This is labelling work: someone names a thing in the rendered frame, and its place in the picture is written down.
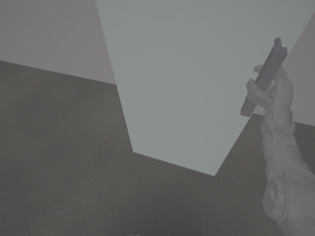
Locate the robot right upper arm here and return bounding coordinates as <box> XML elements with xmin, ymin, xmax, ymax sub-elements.
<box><xmin>262</xmin><ymin>176</ymin><xmax>315</xmax><ymax>236</ymax></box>

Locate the fridge door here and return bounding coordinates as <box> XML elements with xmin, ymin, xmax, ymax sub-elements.
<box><xmin>95</xmin><ymin>0</ymin><xmax>315</xmax><ymax>176</ymax></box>

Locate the handle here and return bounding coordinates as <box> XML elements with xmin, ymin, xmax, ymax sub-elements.
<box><xmin>240</xmin><ymin>37</ymin><xmax>288</xmax><ymax>117</ymax></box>

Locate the right robot hand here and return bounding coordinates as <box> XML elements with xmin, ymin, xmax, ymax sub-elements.
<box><xmin>246</xmin><ymin>64</ymin><xmax>293</xmax><ymax>113</ymax></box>

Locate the right robot forearm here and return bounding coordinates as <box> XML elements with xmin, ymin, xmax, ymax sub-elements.
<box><xmin>260</xmin><ymin>106</ymin><xmax>315</xmax><ymax>184</ymax></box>

